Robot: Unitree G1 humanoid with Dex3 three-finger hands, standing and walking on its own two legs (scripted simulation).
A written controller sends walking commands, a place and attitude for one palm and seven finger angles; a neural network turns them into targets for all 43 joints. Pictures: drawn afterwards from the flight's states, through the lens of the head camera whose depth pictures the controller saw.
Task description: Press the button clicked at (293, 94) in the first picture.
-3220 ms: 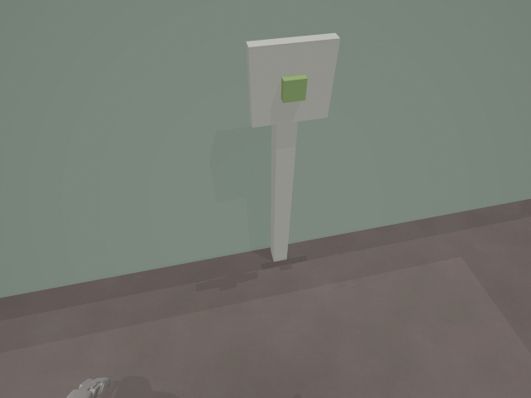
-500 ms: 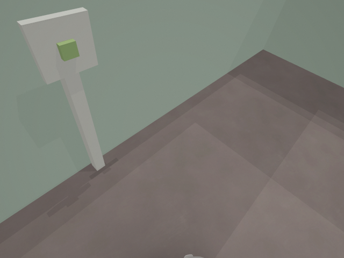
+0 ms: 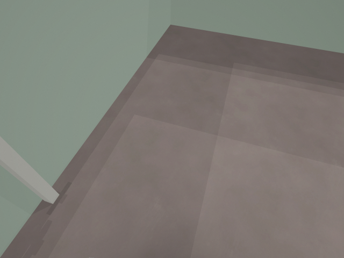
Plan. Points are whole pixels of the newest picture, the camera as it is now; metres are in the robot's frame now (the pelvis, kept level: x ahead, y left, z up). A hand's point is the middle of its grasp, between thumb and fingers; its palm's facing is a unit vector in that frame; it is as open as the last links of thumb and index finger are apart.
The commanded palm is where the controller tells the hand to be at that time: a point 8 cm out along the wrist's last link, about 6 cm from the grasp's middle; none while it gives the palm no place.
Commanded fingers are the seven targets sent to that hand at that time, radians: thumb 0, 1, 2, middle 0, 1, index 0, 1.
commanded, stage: walk to a spot facing it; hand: left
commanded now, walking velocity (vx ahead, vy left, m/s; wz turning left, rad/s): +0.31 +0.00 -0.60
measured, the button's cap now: out of the picture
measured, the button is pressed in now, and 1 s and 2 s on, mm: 0 0 0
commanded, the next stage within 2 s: turn to face it in 1.30 s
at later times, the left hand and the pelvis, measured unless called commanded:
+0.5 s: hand out of the picture +0.09 +0.16 -0.18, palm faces -0.09 -0.98 -0.17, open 7.4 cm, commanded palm none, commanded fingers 0.00 0.90 0.90 -0.20 -0.30 -0.20 -0.30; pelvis +0.15 -0.01 -0.01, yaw -13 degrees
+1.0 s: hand (139, 148) +0.50 +0.12 -0.16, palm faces -0.43 -0.89 -0.17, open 7.4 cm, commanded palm none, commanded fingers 0.00 0.90 0.90 -0.20 -0.30 -0.20 -0.30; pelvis +0.33 +0.00 +0.00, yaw -29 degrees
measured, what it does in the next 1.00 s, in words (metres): walks ahead, turning right: right foot, then left foot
